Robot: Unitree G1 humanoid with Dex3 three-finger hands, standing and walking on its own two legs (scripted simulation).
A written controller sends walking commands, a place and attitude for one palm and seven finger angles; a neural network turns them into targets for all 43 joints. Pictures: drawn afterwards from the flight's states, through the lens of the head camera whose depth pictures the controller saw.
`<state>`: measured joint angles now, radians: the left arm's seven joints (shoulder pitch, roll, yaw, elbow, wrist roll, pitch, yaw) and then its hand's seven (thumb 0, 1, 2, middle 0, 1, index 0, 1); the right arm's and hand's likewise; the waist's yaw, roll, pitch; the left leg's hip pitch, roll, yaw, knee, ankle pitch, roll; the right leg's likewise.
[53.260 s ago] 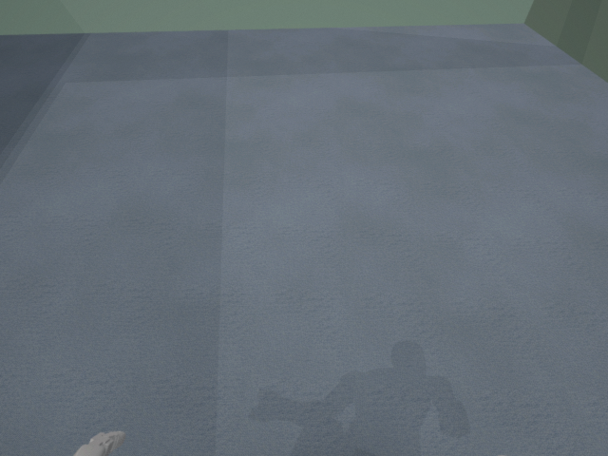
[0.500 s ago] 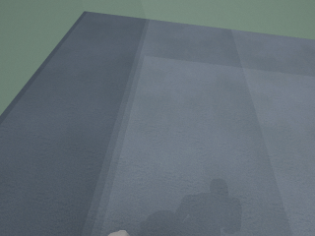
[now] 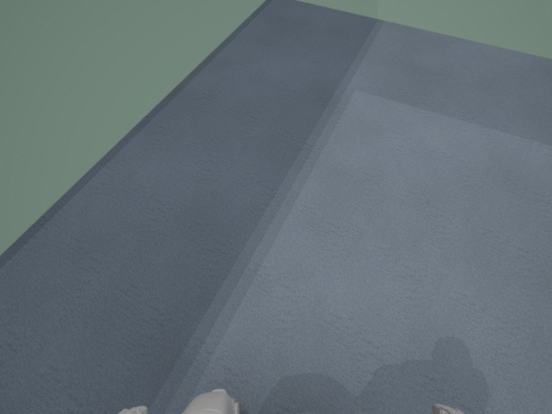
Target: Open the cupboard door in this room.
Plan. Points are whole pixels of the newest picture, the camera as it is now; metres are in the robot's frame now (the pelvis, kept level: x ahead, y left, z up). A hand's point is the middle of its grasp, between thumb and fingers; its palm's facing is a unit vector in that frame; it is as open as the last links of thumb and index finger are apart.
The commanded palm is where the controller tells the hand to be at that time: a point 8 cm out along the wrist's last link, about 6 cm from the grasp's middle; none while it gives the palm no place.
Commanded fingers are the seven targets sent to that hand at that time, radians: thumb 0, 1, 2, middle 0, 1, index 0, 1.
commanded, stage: turn to face it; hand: left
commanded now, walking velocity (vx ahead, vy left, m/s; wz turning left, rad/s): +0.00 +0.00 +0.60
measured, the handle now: out of the picture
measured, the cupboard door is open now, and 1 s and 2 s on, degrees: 45 45 45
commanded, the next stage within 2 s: none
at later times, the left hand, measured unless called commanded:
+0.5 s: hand out of the picture +0.07 +0.17 -0.15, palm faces +0.30 -0.91 -0.30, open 7.3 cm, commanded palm none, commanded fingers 0.00 0.90 0.90 -0.20 -0.30 -0.20 -0.30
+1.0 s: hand out of the picture +0.05 +0.18 -0.16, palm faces +0.57 -0.77 -0.27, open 7.3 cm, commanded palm none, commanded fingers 0.00 0.90 0.90 -0.20 -0.30 -0.20 -0.30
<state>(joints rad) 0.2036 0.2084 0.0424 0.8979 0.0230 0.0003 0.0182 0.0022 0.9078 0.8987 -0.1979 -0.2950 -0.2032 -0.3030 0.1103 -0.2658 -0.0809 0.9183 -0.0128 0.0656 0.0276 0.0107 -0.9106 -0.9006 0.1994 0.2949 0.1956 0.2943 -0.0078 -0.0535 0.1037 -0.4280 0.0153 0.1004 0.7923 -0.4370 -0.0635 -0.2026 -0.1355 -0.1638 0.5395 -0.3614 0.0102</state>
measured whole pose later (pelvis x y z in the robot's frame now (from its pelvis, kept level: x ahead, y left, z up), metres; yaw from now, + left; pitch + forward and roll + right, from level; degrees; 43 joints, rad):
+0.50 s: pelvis +0.04 -0.05 -0.01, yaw +18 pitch +2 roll +2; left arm 0.19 0.21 0.04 0.86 0.02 0.02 0.02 0.00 0.91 0.90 -0.20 -0.29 -0.20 -0.30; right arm 0.13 -0.27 -0.09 0.91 -0.02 0.08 0.03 0.01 -0.91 -0.90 0.20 0.30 0.20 0.29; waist -0.01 0.02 0.09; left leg -0.52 0.00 -0.01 1.12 -0.48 -0.05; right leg -0.29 -0.10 -0.10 0.59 -0.33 0.01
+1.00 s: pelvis +0.07 -0.07 -0.01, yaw +36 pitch +1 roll -1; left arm 0.12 0.26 0.06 0.86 0.01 0.05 0.00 0.01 0.91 0.90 -0.20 -0.29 -0.20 -0.30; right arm 0.18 -0.23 -0.06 0.91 -0.03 0.05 0.01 0.01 -0.90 -0.90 0.21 0.30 0.20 0.30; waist -0.02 0.01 0.09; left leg -0.33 0.00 -0.09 0.55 -0.25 -0.02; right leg -0.39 -0.05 -0.01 0.77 -0.42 0.07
